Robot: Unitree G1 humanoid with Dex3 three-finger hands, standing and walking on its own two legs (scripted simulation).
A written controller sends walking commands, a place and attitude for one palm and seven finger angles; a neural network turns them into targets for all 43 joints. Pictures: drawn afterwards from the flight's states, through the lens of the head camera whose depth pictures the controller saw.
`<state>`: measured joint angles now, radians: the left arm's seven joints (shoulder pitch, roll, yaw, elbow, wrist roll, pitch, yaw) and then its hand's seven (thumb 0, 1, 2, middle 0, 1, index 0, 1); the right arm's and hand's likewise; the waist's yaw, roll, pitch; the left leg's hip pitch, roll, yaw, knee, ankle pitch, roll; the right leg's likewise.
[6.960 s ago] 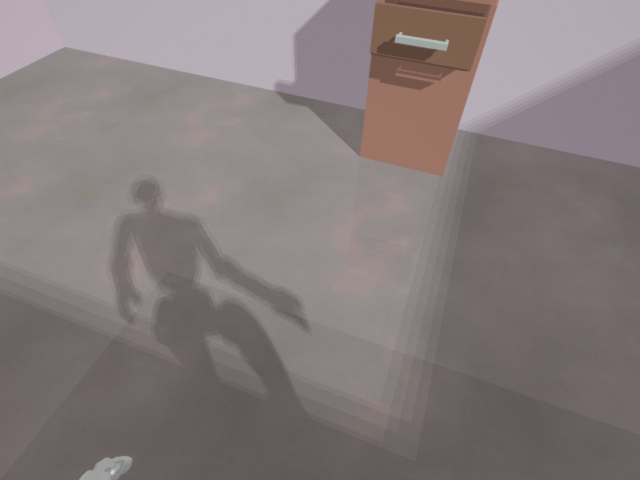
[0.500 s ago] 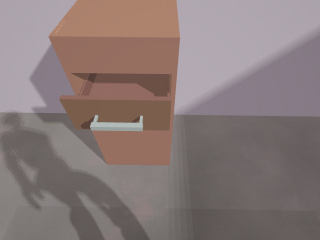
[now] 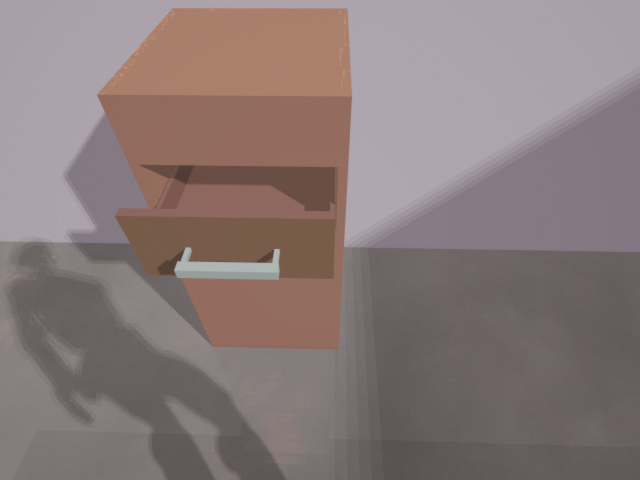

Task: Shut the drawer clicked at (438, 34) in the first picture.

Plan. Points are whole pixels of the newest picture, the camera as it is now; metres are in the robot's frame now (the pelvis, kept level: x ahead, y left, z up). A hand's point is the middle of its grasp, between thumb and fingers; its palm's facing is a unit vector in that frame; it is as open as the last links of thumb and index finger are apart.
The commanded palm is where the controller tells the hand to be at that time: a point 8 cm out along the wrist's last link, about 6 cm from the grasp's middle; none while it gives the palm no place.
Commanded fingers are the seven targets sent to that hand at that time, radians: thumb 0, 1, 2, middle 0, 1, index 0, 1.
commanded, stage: shuffle to correct the standing spot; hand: left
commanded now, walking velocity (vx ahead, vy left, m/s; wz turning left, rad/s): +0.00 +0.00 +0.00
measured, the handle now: (229, 261) +0.50 +0.20 -0.08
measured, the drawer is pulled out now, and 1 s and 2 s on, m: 0.14 0.14 0.14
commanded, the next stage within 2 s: come to a stop and stand still in 0.16 s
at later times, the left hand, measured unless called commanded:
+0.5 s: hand out of the picture +0.01 +0.17 -0.18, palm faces +0.07 -0.98 -0.17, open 7.4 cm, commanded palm none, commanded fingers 0.00 0.90 0.90 -0.20 -0.30 -0.20 -0.30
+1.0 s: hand out of the picture +0.02 +0.19 -0.18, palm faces +0.04 -0.98 -0.18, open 7.3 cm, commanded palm none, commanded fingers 0.00 0.90 0.90 -0.20 -0.30 -0.20 -0.30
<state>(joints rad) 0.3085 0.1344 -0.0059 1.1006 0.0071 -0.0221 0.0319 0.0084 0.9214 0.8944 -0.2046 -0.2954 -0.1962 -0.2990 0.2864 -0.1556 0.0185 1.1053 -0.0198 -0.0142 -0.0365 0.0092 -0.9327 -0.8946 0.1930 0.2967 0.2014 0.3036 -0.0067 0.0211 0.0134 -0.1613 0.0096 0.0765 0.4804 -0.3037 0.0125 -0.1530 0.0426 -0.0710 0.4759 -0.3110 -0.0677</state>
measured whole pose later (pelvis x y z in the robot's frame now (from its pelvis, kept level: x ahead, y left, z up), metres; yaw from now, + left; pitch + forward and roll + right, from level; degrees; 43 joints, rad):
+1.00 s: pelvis -0.02 +0.02 -0.01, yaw +1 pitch -4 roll -1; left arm 0.28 0.16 0.00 1.02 0.01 0.03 0.03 0.00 0.92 0.89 -0.21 -0.30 -0.20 -0.30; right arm 0.24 -0.19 -0.01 0.99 -0.03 0.01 -0.02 0.00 -0.92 -0.89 0.19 0.30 0.20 0.30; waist -0.01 0.00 0.02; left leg -0.25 0.00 0.06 0.58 -0.27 0.05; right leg -0.22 0.01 -0.08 0.54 -0.27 -0.02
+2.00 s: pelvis -0.18 +0.10 -0.01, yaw +4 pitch -4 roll -3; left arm 0.45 0.17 0.05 1.03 0.02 0.08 0.06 0.00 0.92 0.89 -0.20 -0.30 -0.19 -0.30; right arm 0.30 -0.17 -0.07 1.03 -0.02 0.09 -0.04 0.03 -0.95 -0.89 0.20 0.30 0.21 0.30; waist -0.03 0.02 0.00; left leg -0.56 -0.11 0.03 0.91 -0.32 -0.04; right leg -0.05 0.03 -0.16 0.43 -0.31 -0.07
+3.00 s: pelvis -0.19 +0.10 +0.00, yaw +4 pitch -1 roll +1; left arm 0.17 0.13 0.03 0.97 0.01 -0.02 0.03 -0.02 0.94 0.89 -0.21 -0.30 -0.20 -0.30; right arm 0.34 -0.15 -0.03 1.06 -0.01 0.04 -0.02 0.00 -0.92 -0.89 0.19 0.30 0.20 0.30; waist -0.03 0.02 0.02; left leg -0.34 0.01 0.05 0.77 -0.46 -0.01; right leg -0.27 -0.03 -0.08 0.49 -0.21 -0.03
